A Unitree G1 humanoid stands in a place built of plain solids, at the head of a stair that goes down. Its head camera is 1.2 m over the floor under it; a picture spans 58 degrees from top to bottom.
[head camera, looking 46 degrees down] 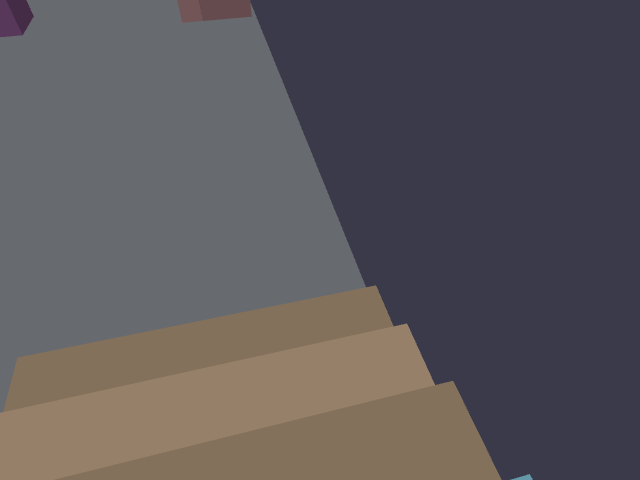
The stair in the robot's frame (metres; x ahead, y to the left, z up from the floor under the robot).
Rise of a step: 0.17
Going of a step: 0.35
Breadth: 1.65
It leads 14 degrees to the left of straight ahead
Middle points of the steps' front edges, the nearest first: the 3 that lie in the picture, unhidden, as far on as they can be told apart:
0.47 0.35 -0.17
0.81 0.44 -0.34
1.14 0.52 -0.52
